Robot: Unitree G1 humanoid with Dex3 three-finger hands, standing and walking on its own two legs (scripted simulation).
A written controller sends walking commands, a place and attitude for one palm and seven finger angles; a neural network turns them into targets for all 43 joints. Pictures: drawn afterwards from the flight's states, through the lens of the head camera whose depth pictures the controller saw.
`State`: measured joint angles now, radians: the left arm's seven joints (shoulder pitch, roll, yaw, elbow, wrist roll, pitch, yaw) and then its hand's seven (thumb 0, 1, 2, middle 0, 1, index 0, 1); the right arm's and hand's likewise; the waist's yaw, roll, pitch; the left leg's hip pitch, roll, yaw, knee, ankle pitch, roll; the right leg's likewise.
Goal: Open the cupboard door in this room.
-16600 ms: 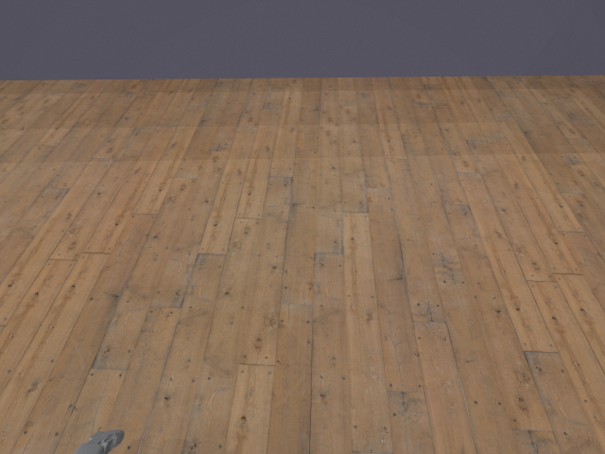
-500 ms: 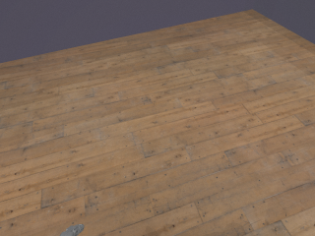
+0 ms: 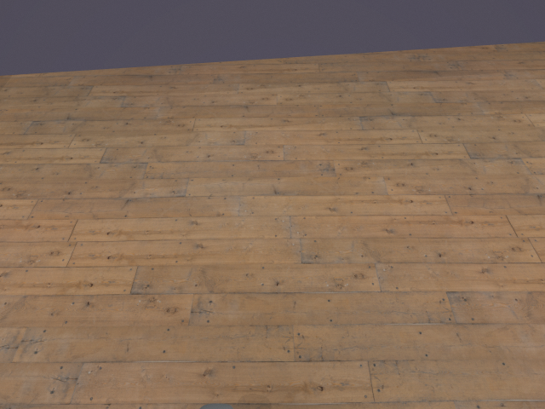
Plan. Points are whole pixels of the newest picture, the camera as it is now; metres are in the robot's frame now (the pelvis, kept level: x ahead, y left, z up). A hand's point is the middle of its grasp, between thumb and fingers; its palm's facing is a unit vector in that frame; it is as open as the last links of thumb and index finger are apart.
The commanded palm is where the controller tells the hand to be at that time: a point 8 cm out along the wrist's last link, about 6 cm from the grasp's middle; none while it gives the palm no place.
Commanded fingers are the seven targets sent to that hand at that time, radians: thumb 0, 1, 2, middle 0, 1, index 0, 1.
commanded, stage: turn or walk to find it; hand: left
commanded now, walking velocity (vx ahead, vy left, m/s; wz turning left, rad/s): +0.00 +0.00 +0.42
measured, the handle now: out of the picture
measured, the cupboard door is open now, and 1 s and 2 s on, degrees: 0 0 0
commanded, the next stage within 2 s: none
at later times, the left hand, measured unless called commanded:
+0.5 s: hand out of the picture +0.04 +0.24 -0.16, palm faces +0.22 -0.94 -0.25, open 7.4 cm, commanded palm none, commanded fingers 0.00 0.90 0.90 -0.20 -0.30 -0.20 -0.30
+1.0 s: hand out of the picture -0.08 +0.17 -0.16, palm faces +0.45 -0.85 -0.25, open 7.4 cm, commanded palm none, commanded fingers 0.00 0.90 0.90 -0.20 -0.30 -0.20 -0.30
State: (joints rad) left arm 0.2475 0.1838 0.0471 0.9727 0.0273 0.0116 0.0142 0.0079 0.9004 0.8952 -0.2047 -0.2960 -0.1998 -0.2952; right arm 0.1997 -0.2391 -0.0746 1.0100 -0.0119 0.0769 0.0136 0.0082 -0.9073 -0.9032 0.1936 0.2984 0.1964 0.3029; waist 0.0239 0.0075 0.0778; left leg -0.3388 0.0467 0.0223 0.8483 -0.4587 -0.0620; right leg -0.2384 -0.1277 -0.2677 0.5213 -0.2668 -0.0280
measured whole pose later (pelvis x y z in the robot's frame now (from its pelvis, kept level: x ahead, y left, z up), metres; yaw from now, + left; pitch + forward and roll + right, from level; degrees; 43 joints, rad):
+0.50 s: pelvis -0.02 +0.02 +0.00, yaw +11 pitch +0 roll +0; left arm 0.13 0.23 0.06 0.95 0.01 0.05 0.01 0.01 0.90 0.90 -0.20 -0.30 -0.19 -0.29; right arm 0.20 -0.18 -0.05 0.97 -0.02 0.03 0.00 0.01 -0.90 -0.90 0.20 0.30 0.20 0.30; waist -0.01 0.00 0.07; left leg -0.23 -0.04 -0.06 0.46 -0.22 0.03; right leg -0.38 -0.06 -0.03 0.86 -0.44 0.09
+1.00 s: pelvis -0.04 -0.02 +0.00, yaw +25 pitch +0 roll +2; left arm 0.25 0.17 0.04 0.97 0.03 0.01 0.02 0.01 0.90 0.90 -0.20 -0.30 -0.20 -0.30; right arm 0.21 -0.24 -0.08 1.02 -0.01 0.08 0.01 0.01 -0.91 -0.90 0.19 0.30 0.20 0.30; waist 0.01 0.02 0.08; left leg -0.38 0.05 0.00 0.92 -0.44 -0.07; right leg -0.22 -0.12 -0.25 0.51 -0.28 -0.02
